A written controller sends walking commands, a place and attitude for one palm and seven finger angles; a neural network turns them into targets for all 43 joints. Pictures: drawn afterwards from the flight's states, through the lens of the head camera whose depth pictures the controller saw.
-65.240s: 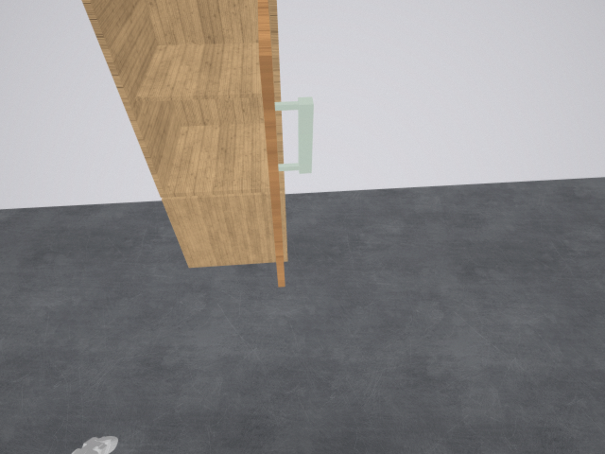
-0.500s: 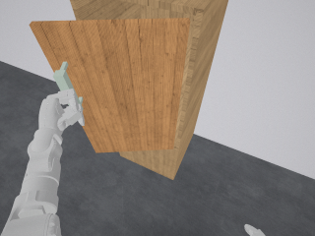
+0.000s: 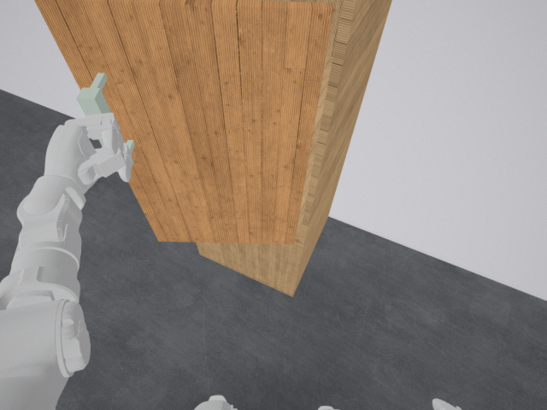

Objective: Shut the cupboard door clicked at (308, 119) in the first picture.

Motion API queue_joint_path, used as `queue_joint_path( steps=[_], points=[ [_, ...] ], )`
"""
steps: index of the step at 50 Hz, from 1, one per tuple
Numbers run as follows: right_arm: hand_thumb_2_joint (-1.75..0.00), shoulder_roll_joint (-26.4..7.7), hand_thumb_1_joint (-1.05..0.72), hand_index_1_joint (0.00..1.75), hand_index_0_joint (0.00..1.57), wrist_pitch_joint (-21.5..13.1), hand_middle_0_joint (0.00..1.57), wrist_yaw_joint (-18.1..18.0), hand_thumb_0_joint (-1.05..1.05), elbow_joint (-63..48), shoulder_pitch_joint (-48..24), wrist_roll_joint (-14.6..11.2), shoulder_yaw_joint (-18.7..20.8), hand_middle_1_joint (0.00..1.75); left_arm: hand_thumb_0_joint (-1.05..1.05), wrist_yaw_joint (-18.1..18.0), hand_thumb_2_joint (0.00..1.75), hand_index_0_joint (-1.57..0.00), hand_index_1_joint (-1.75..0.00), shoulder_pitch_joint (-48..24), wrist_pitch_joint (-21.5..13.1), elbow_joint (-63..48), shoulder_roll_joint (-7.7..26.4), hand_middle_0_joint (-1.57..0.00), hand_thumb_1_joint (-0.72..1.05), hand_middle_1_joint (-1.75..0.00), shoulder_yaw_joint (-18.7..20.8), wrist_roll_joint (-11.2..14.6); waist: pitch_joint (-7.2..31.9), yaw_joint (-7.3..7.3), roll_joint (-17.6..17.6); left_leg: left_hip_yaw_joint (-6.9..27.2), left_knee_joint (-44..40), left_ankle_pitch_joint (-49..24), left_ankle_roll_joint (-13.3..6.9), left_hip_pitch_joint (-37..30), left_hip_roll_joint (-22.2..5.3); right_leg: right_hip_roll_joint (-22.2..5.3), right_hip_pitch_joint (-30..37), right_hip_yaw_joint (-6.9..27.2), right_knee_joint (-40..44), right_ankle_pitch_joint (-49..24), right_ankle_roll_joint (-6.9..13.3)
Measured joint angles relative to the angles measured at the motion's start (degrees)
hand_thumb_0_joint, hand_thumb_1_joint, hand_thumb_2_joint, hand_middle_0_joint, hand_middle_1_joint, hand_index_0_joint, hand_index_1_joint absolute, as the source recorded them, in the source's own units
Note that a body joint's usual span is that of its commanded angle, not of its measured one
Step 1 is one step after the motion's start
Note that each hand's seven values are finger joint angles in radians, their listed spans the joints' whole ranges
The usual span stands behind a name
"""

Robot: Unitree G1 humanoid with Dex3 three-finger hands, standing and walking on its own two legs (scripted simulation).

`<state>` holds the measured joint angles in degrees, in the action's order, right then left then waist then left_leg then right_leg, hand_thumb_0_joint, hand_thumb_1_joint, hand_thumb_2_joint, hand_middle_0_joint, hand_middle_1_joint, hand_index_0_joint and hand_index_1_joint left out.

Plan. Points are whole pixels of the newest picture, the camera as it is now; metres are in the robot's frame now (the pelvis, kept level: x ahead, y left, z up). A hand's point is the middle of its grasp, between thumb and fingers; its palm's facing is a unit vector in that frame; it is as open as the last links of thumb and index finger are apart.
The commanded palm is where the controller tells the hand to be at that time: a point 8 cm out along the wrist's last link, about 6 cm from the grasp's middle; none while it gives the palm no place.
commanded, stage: push the door shut along its arc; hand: left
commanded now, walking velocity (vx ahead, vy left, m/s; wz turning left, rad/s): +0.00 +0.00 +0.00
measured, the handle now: (112, 124) +0.52 +0.26 +0.11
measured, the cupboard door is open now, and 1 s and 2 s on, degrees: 25 8 0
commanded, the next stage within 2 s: pull the fist back off the door in 1.40 s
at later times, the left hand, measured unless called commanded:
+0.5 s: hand (141, 130) +0.49 +0.20 +0.12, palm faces -0.17 -0.99 +0.00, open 3.1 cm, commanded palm +0.50 +0.24 +0.11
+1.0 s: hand (182, 102) +0.56 +0.15 +0.12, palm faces -0.30 -0.95 +0.00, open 3.1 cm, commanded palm +0.57 +0.19 +0.11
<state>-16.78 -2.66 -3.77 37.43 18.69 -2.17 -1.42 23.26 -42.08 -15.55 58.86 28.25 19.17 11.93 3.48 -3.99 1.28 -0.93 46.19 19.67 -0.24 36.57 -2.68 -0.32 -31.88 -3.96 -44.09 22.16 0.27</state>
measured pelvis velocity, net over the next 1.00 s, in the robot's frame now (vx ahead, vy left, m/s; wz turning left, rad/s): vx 0.00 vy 0.02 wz -0.05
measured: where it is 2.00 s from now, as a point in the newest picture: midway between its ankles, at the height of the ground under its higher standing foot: outside the picture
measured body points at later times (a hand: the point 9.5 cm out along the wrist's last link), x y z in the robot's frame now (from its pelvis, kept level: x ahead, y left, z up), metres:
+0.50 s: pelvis -0.01 +0.02 -0.01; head +0.09 +0.04 +0.43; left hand +0.50 +0.26 +0.12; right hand +0.00 -0.26 -0.12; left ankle +0.03 +0.12 -0.71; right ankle +0.00 -0.12 -0.71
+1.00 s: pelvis +0.00 +0.02 -0.03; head +0.14 +0.03 +0.40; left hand +0.57 +0.21 +0.12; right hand -0.04 -0.25 -0.12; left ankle +0.03 +0.12 -0.71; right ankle +0.00 -0.12 -0.71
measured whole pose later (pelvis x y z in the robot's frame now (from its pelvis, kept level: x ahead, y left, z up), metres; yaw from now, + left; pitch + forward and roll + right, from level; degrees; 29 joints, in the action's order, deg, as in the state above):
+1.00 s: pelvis +0.00 +0.02 -0.03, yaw -3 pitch +22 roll -4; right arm -17.0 -3.1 -2.4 38.1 24.6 0.3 -2.5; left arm 28.6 -71.2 -11.7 77.4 39.7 19.5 3.4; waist 4.0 -14.3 2.7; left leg -1.2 55.5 23.0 -1.5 54.1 -4.2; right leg 1.0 -48.5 -3.2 -50.4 23.4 -0.8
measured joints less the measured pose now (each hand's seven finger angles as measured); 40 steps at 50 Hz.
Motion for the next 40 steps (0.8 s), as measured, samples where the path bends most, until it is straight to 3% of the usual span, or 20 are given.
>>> queue_joint_path(
  steps=[12, 32, 40],
  points=[
    [-0.90, -0.24, -0.90, 0.30, 0.20, -0.02, 0.21, 0.27, 0.01, 2.54, 3.12, 0.50, 0.15, 0.30, 0.01, 1.23, 0.90, -1.32, -1.50, -7.79, -0.44, 6.55, 2.71, -1.31, 0.89, -1.50, -1.11, -0.74, 0.45, -2.38, 0.04, 0.22, 2.76, 0.42, -0.67, 5.29, 0.06, -0.09, -4.69, -0.11, -1.70, -0.14, -0.59],
    [-0.90, 0.05, -0.90, 0.30, 0.20, -2.02, 0.21, 1.13, 0.01, 2.21, 4.08, 1.61, -0.78, 0.30, 0.01, 3.13, 0.90, -1.29, -1.50, -21.17, 1.13, 14.76, 7.61, -1.30, 0.90, -1.50, -2.87, -4.47, 0.70, -6.25, 0.39, 0.33, 7.03, 1.51, -1.45, 13.38, -0.19, 0.07, -12.17, -0.02, -4.69, 0.21, -1.26],
    [-0.90, -0.18, -0.90, 0.30, 0.20, -1.45, 0.21, 1.42, 0.01, 1.37, 4.80, 2.12, -0.86, 0.30, 0.01, 4.24, 0.90, -1.29, -1.50, -24.58, 2.26, 16.27, 9.12, -1.30, 0.90, -1.50, -0.85, -6.30, 0.96, -8.04, 0.70, 0.03, 8.29, 2.35, -1.46, 15.67, -0.82, 0.64, -14.55, 0.41, -5.54, 0.58, -1.26]
  ],
)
